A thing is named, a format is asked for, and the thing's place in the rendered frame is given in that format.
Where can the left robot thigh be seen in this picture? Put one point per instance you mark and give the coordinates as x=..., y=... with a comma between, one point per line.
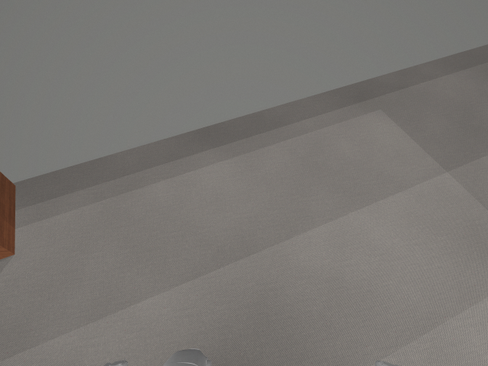
x=188, y=357

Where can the cupboard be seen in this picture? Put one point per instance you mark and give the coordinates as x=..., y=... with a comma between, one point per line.
x=7, y=217

